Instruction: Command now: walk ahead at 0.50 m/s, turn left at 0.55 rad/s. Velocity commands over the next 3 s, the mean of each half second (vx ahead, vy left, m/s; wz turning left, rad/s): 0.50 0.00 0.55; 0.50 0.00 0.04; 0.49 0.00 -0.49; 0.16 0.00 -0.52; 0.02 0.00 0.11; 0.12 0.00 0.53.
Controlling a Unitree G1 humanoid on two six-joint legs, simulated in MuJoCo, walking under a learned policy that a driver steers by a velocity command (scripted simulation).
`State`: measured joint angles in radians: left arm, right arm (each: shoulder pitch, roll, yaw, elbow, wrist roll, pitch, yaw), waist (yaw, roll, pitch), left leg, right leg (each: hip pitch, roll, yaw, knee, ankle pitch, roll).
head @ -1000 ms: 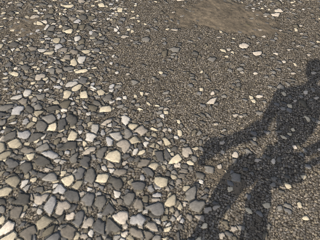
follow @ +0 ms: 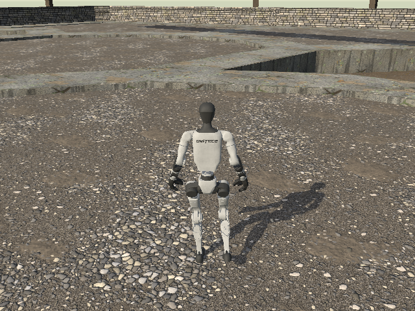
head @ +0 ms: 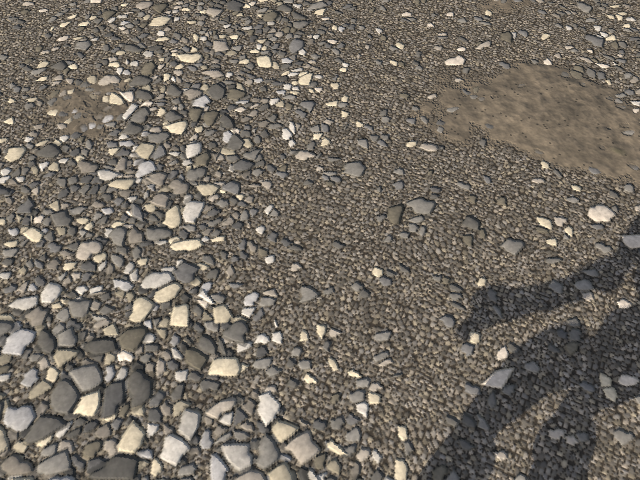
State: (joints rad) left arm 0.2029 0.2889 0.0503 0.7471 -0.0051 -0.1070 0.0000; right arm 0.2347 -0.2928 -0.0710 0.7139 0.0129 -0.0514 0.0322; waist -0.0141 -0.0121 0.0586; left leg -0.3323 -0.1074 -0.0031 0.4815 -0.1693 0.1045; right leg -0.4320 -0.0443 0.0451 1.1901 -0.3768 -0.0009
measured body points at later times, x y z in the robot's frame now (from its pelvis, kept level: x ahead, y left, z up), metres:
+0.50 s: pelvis +0.28 -0.05 +0.01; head +0.30 -0.05 +0.46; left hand +0.31 +0.25 -0.09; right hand +0.47 -0.28 -0.10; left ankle +0.21 +0.08 -0.65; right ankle +0.33 -0.15 -0.73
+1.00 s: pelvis +0.51 +0.09 +0.01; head +0.53 +0.11 +0.46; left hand +0.51 +0.38 -0.12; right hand +0.70 -0.14 -0.09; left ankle +0.50 +0.19 -0.73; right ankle +0.54 -0.07 -0.65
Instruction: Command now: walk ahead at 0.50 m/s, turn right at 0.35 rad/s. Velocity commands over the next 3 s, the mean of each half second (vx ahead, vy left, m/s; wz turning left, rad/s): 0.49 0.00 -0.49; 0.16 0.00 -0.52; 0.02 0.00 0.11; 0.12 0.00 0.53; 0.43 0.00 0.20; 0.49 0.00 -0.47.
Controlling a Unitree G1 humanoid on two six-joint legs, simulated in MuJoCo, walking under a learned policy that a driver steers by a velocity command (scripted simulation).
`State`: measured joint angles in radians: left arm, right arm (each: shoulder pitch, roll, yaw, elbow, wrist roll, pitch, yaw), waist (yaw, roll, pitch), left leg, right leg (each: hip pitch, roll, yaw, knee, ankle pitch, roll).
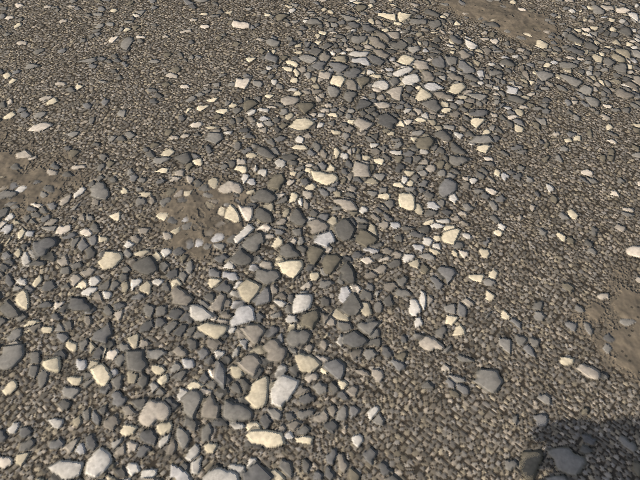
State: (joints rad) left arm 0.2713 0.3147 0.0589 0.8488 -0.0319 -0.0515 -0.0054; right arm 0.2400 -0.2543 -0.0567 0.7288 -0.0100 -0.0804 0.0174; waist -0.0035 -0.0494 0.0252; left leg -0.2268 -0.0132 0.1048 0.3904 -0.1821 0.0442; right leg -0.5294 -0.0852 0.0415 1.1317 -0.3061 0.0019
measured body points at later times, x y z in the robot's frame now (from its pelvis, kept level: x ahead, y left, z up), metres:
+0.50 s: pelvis +0.26 -0.08 -0.01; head +0.30 -0.10 +0.44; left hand +0.45 +0.16 -0.11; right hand +0.32 -0.39 -0.12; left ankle +0.26 +0.10 -0.65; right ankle +0.29 -0.16 -0.74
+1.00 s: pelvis +0.44 -0.09 -0.01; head +0.48 -0.11 +0.44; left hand +0.72 +0.07 -0.12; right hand +0.43 -0.40 -0.10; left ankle +0.57 -0.05 -0.74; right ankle +0.34 -0.20 -0.68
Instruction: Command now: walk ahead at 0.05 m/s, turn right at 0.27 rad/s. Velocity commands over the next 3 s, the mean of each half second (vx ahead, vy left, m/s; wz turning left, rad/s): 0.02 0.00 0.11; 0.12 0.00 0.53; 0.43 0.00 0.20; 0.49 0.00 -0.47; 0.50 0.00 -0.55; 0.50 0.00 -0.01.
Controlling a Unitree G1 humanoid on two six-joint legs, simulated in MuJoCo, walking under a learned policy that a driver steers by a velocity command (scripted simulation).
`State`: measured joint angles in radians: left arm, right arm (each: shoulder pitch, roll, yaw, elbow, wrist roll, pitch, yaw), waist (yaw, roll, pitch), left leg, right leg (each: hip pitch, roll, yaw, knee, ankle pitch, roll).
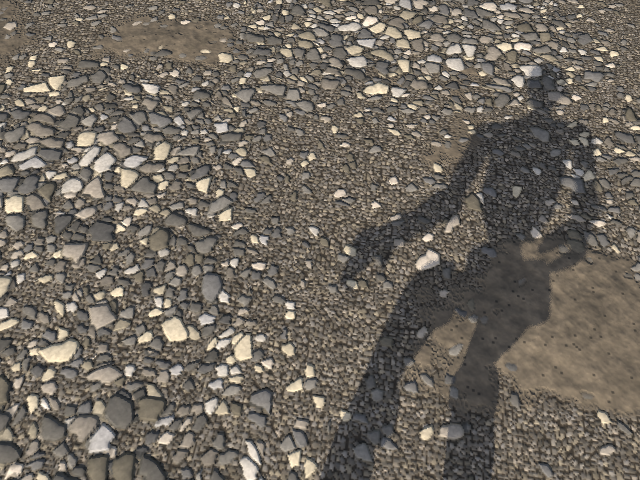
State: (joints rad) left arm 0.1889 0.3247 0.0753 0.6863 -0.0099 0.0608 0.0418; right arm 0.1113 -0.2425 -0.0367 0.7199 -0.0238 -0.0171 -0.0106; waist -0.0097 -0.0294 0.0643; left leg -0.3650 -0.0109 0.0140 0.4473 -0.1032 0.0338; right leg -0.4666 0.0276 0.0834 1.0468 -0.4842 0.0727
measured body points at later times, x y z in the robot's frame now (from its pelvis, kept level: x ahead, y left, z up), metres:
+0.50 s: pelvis +0.04 +0.00 -0.02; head +0.07 +0.02 +0.43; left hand +0.15 +0.29 -0.13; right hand +0.19 -0.28 -0.12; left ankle +0.06 +0.09 -0.74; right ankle +0.02 -0.14 -0.73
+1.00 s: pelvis +0.09 -0.02 +0.00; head +0.10 -0.04 +0.45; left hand +0.06 +0.28 -0.09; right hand +0.35 -0.22 -0.09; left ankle +0.05 +0.10 -0.68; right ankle +0.11 -0.14 -0.74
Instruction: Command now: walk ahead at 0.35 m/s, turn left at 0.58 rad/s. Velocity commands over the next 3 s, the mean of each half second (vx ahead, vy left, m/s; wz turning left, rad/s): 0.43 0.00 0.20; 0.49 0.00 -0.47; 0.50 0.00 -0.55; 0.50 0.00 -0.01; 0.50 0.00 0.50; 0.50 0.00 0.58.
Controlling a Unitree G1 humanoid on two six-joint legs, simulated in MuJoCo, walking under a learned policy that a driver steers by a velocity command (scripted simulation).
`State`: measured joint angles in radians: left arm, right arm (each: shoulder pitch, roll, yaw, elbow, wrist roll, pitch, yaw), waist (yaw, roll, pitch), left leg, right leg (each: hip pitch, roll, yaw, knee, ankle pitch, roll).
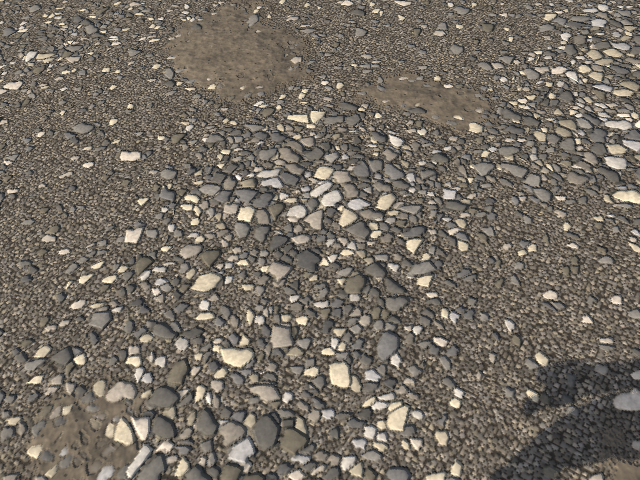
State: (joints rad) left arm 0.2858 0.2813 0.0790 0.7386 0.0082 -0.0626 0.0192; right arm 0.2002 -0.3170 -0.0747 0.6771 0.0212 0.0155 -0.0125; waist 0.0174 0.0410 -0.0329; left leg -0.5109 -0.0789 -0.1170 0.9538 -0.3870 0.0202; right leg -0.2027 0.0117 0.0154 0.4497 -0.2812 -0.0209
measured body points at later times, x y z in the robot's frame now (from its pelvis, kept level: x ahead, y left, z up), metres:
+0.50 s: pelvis +0.20 +0.09 +0.00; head +0.24 +0.11 +0.45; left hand +0.22 +0.38 -0.13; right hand +0.37 -0.15 -0.10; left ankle +0.22 +0.20 -0.74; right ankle +0.14 -0.08 -0.65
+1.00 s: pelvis +0.49 +0.05 -0.01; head +0.53 +0.04 +0.43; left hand +0.68 +0.29 -0.11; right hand +0.54 -0.24 -0.13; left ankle +0.40 +0.22 -0.64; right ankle +0.54 -0.02 -0.74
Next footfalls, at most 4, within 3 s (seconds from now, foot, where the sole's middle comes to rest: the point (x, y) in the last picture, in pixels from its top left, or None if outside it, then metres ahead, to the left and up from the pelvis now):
0.34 left None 0.26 0.20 -0.78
0.88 right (368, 456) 0.58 -0.02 -0.78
1.36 left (318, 327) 0.91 0.09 -0.78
1.84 right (459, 295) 1.01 -0.27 -0.78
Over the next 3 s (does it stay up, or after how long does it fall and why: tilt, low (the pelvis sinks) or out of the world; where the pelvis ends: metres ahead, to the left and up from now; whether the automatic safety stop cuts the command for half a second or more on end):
stays up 1.53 -0.29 0.00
